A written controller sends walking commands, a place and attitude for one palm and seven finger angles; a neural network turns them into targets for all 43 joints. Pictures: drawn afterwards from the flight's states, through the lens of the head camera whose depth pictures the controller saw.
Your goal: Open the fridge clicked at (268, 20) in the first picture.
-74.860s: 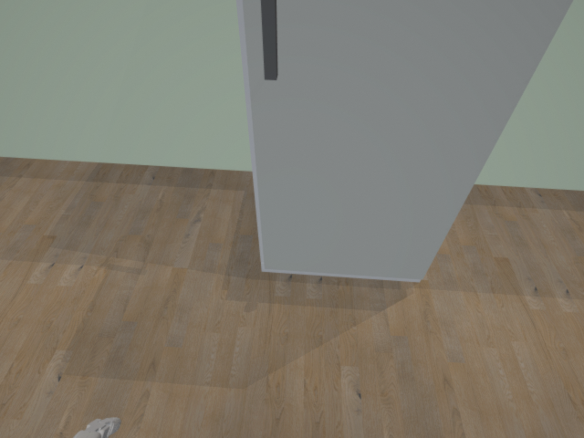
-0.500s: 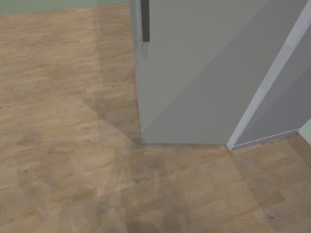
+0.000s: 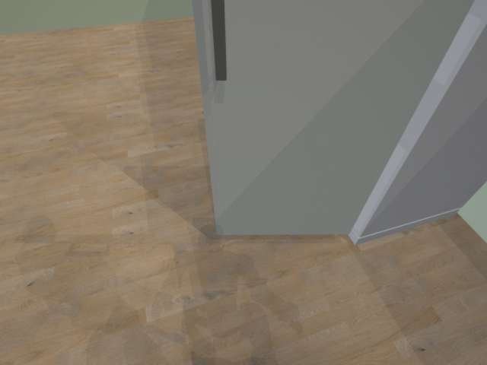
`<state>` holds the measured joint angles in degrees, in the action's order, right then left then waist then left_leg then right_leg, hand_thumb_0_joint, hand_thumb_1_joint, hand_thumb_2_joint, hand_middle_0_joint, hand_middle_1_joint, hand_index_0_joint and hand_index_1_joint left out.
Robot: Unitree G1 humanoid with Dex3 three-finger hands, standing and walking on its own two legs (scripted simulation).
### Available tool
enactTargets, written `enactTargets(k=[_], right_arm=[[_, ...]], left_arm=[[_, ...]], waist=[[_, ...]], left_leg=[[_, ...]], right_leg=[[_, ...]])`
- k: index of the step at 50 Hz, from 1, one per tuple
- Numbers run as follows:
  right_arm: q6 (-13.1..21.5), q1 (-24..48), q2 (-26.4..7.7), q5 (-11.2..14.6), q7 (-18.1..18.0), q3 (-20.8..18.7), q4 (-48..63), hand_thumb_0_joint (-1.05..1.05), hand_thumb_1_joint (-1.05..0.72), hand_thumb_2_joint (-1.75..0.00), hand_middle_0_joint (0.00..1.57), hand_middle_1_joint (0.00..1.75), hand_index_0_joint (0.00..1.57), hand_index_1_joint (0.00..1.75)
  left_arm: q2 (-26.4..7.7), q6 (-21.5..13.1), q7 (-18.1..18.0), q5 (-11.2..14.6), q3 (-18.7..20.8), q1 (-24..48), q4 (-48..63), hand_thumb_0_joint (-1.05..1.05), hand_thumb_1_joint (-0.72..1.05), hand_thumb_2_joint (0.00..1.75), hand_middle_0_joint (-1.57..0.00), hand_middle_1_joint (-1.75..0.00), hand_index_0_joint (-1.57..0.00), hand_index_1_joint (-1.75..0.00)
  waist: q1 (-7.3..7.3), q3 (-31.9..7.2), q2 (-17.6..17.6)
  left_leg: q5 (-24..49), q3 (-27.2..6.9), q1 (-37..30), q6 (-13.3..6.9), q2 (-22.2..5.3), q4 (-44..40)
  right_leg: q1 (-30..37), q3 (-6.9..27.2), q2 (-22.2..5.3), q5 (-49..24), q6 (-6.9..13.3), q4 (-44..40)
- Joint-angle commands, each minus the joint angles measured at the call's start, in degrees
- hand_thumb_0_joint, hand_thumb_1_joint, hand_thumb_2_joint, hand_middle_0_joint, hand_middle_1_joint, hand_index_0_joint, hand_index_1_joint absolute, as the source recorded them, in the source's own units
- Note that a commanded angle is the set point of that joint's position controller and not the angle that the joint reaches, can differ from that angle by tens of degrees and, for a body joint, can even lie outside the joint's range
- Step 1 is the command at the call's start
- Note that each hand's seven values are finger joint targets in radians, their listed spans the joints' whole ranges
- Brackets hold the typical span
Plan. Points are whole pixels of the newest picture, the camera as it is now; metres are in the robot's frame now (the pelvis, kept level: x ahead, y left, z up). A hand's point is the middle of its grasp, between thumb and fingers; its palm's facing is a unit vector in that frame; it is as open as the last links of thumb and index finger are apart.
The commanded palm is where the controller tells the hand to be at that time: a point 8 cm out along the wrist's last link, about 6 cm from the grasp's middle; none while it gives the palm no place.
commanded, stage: look to check the result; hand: left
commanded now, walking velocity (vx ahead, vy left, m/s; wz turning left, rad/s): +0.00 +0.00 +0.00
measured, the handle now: (218, 9) +0.73 +0.09 +0.26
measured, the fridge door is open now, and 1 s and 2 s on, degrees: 73 73 73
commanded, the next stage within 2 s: stand and wait in 0.56 s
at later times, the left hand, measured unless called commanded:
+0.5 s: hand out of the picture +0.08 +0.22 -0.16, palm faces +0.00 -0.95 -0.31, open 7.4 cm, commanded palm none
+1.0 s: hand out of the picture +0.09 +0.18 -0.17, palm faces -0.01 -0.97 -0.25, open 7.4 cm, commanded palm none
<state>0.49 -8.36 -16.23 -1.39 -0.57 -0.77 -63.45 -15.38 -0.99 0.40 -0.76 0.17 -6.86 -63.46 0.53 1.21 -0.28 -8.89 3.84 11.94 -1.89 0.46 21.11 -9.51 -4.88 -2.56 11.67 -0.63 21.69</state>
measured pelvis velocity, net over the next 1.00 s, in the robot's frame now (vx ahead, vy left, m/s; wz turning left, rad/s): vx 0.04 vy -0.03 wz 0.00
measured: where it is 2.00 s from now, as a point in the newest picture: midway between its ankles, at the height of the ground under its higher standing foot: outside the picture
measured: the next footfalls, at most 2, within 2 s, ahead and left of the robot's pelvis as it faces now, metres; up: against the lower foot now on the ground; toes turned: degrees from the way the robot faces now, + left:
none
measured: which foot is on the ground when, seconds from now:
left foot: down 0.00-1.00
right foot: down 0.00-1.00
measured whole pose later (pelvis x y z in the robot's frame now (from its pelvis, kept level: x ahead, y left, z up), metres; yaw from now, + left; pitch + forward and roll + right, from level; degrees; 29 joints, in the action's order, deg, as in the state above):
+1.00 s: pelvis +0.04 -0.03 +0.00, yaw +0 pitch +0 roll +0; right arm -0.1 -9.3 -13.9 -1.2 -1.6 0.3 -65.8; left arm -13.8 -1.0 -0.5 -0.3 -0.1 -9.6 -65.7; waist 0.3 1.5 -0.1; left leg -11.0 3.2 7.0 0.8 -1.7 18.6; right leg -3.9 -5.4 -0.1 13.3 1.4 17.6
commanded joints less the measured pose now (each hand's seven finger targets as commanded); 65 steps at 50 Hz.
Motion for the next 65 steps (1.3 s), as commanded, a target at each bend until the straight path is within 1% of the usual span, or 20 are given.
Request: enactTargets(k=[1,7,8,14,16,17,20,22,24,27,36,37,38,42,46,47,50,54,57,65], right_arm=[[0.9,1.3,-10.2,0.3,-0.4,-1.6,2.7,0.00,-0.90,-0.90,0.20,0.30,0.20,0.30],[0.9,2.2,-11.0,0.4,-0.5,-1.5,2.6,0.00,-0.90,-0.90,0.20,0.30,0.20,0.30],[0.9,2.5,-10.8,0.5,-0.5,-1.4,2.4,0.00,-0.90,-0.90,0.20,0.30,0.20,0.30],[0.8,2.6,-11.0,0.5,-0.6,-1.3,1.9,0.00,-0.90,-0.90,0.20,0.30,0.20,0.30],[0.8,2.9,-11.1,0.5,-0.7,-1.3,1.8,0.00,-0.90,-0.90,0.20,0.30,0.20,0.30],[0.7,2.9,-11.1,0.5,-0.7,-1.2,1.9,0.00,-0.90,-0.90,0.20,0.30,0.20,0.30],[0.7,2.8,-10.6,0.5,-0.7,-1.1,1.7,0.00,-0.90,-0.90,0.20,0.30,0.20,0.30],[0.6,2.6,-10.7,0.5,-0.7,-1.1,1.7,0.00,-0.90,-0.90,0.20,0.30,0.20,0.30],[0.6,2.7,-10.2,0.5,-0.8,-0.9,1.4,0.00,-0.90,-0.90,0.20,0.30,0.20,0.30],[0.5,2.4,-10.0,0.5,-0.8,-0.9,1.5,0.00,-0.90,-0.90,0.20,0.30,0.20,0.30],[0.4,1.3,-8.4,0.4,-1.0,-0.6,1.0,0.00,-0.90,-0.90,0.20,0.30,0.20,0.30],[0.4,0.8,-8.3,0.4,-1.1,-0.6,1.1,0.00,-0.90,-0.90,0.20,0.30,0.20,0.30],[0.5,0.6,-7.9,0.4,-1.1,-0.6,1.0,0.00,-0.90,-0.90,0.20,0.30,0.20,0.30],[0.4,-0.2,-7.3,0.4,-1.3,-0.6,0.9,0.00,-0.90,-0.90,0.20,0.30,0.20,0.30],[0.2,-0.7,-6.5,0.4,-1.4,-0.5,0.5,0.00,-0.90,-0.90,0.20,0.30,0.20,0.30],[0.2,-1.2,-6.4,0.4,-1.4,-0.5,0.5,0.00,-0.90,-0.90,0.20,0.30,0.20,0.30],[0.2,-1.7,-5.6,0.4,-1.4,-0.4,0.2,0.00,-0.90,-0.90,0.20,0.30,0.20,0.30],[0.2,-2.5,-5.1,0.4,-1.5,-0.4,0.1,0.00,-0.90,-0.90,0.20,0.30,0.20,0.30],[0.1,-2.9,-4.9,0.5,-1.5,-0.5,0.0,0.00,-0.90,-0.90,0.20,0.30,0.20,0.30],[0.1,-3.7,-3.9,0.4,-1.5,-0.4,-0.4,0.00,-0.90,-0.90,0.20,0.30,0.20,0.30]], left_arm=[[-11.3,-0.8,-0.9,-0.1,2.1,0.4,2.0,0.00,0.90,0.90,-0.20,-0.30,-0.20,-0.30],[-11.8,-1.0,-0.9,-0.1,2.2,0.5,1.6,0.00,0.90,0.90,-0.20,-0.30,-0.20,-0.30],[-11.7,-1.0,-0.9,0.0,2.0,0.8,1.5,0.00,0.90,0.90,-0.20,-0.30,-0.20,-0.30],[-12.0,-1.1,-1.1,0.1,2.0,0.8,1.0,0.00,0.90,0.90,-0.20,-0.30,-0.20,-0.30],[-12.2,-1.1,-1.1,0.1,1.9,0.6,0.8,0.00,0.90,0.90,-0.20,-0.30,-0.20,-0.30],[-12.1,-1.1,-1.1,0.1,2.0,0.4,0.8,0.00,0.90,0.90,-0.20,-0.30,-0.20,-0.30],[-11.8,-1.0,-1.2,0.1,1.8,0.5,0.6,0.00,0.90,0.90,-0.20,-0.30,-0.20,-0.30],[-12.0,-1.1,-1.2,0.1,1.9,0.1,0.6,0.00,0.90,0.90,-0.20,-0.30,-0.20,-0.30],[-11.6,-1.0,-1.3,0.1,1.8,0.1,0.4,0.00,0.90,0.90,-0.20,-0.30,-0.20,-0.30],[-11.4,-1.0,-1.4,0.1,1.8,-0.5,0.5,0.00,0.90,0.90,-0.20,-0.30,-0.20,-0.30],[-10.1,-1.0,-1.6,0.2,1.7,-1.3,0.4,0.00,0.90,0.90,-0.20,-0.30,-0.20,-0.30],[-10.1,-1.0,-1.6,0.1,1.8,-1.8,0.4,0.00,0.90,0.90,-0.20,-0.30,-0.20,-0.30],[-9.8,-1.0,-1.6,0.2,1.7,-1.7,0.5,0.00,0.90,0.90,-0.20,-0.30,-0.20,-0.30],[-9.2,-1.0,-1.8,0.2,1.7,-2.6,0.4,0.00,0.90,0.90,-0.20,-0.30,-0.20,-0.30],[-8.3,-0.8,-1.8,0.3,1.5,-3.1,0.2,0.00,0.90,0.90,-0.20,-0.30,-0.20,-0.30],[-8.4,-0.9,-1.9,0.2,1.7,-3.4,0.2,0.00,0.90,0.90,-0.20,-0.30,-0.20,-0.30],[-7.5,-0.8,-1.9,0.3,1.5,-3.7,0.0,0.00,0.90,0.90,-0.20,-0.30,-0.20,-0.30],[-7.1,-0.8,-1.9,0.3,1.5,-4.4,-0.2,0.00,0.90,0.90,-0.20,-0.30,-0.20,-0.30],[-6.9,-0.8,-2.0,0.3,1.5,-4.9,-0.2,0.00,0.90,0.90,-0.20,-0.30,-0.20,-0.30],[-5.8,-0.7,-1.9,0.3,1.2,-5.6,-0.7,0.00,0.90,0.90,-0.20,-0.30,-0.20,-0.30]], waist=[[-0.32,-2.3,-1.1],[-0.32,-4.4,-0.3],[-0.18,-3.7,0.2],[-0.07,-4.6,0.7],[-0.18,-4.6,0.0],[-0.19,-4.6,0.6],[-0.15,-3.5,0.5],[-0.17,-4.2,0.7],[-0.18,-3.3,0.9],[-0.30,-3.7,1.2],[-0.26,-2.6,0.2],[-0.33,-3.3,1.3],[-0.27,-3.1,0.4],[-0.33,-3.2,0.7],[-0.26,-1.9,0.6],[-0.29,-2.7,0.8],[-0.26,-1.6,-0.1],[-0.24,-2.1,0.5],[-0.27,-1.2,1.1],[-0.20,0.5,0.4]], left_leg=[[4.8,-8.1,-2.0,-0.1,-7.8,-4.8],[8.2,-7.8,-4.4,0.0,-7.9,-4.0],[7.9,-7.8,-4.5,0.0,-8.0,-4.2],[10.4,-7.3,-5.8,0.2,-8.2,-3.9],[11.2,-7.3,-6.2,0.2,-8.2,-3.9],[11.0,-7.1,-6.4,0.3,-8.2,-3.8],[11.0,-7.1,-6.1,0.3,-8.2,-4.2],[11.5,-7.1,-6.6,0.4,-8.2,-3.9],[11.7,-6.9,-6.4,0.5,-8.2,-4.1],[12.0,-6.8,-6.9,0.5,-8.2,-3.9],[12.2,-6.0,-6.6,0.9,-8.0,-3.9],[12.3,-5.9,-6.9,0.9,-8.1,-3.7],[12.8,-5.9,-6.7,0.9,-8.1,-3.6],[13.2,-5.6,-7.2,0.9,-8.1,-3.2],[12.0,-5.3,-6.6,1.1,-8.0,-3.3],[12.5,-5.3,-6.9,1.0,-8.0,-3.1],[11.4,-5.2,-6.3,1.0,-7.9,-3.4],[11.6,-5.2,-6.6,1.0,-8.0,-3.2],[10.7,-5.1,-6.5,1.0,-7.9,-3.1],[8.4,-5.1,-5.5,0.9,-7.8,-3.7]], right_leg=[[1.5,5.7,-5.2,-3.0,2.3,-4.9],[2.8,5.7,-5.4,-6.2,2.5,-5.5],[2.5,5.6,-5.6,-6.0,2.5,-5.8],[3.9,5.6,-5.8,-9.9,2.6,-6.0],[4.2,5.5,-5.9,-10.7,2.6,-6.0],[4.0,5.5,-5.7,-10.7,2.6,-6.2],[4.1,5.4,-5.8,-10.7,2.6,-6.5],[4.5,5.5,-5.7,-11.6,2.6,-6.5],[4.4,5.3,-5.9,-12.4,2.6,-6.5],[4.6,5.4,-5.8,-12.9,2.6,-6.7],[5.4,5.3,-5.8,-15.6,2.6,-6.6],[5.6,5.2,-5.7,-15.8,2.5,-6.6],[5.8,5.3,-5.9,-16.6,2.6,-6.4],[5.8,5.3,-5.7,-17.6,2.6,-6.3],[5.4,5.2,-5.7,-16.8,2.6,-6.4],[5.8,5.2,-5.5,-17.3,2.6,-6.3],[5.4,5.4,-5.5,-15.5,2.6,-6.6],[5.6,5.3,-5.4,-16.1,2.6,-6.4],[4.7,5.3,-5.1,-15.0,2.6,-6.6],[3.5,5.7,-5.0,-11.5,2.6,-7.0]])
